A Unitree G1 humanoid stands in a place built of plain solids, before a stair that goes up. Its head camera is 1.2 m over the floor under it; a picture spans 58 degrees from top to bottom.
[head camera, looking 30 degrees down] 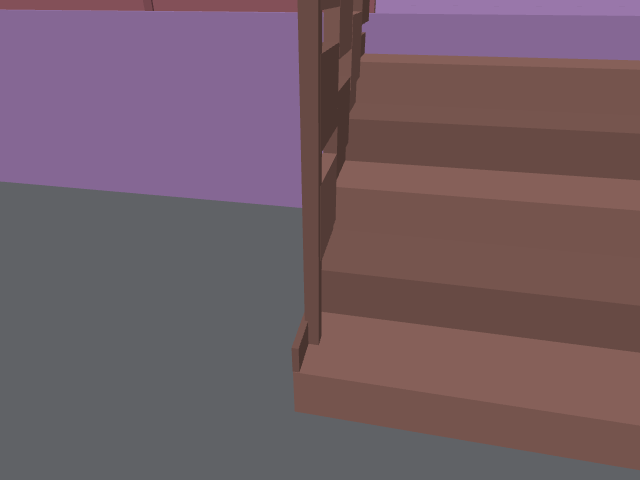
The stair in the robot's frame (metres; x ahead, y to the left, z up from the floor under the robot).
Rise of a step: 0.18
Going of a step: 0.30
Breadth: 1.62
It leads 11 degrees to the right of straight ahead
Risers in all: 6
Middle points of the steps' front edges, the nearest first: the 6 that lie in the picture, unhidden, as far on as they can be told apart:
0.79 -0.71 0.18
1.08 -0.77 0.37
1.38 -0.83 0.55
1.67 -0.89 0.73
1.97 -0.94 0.92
2.26 -1.00 1.10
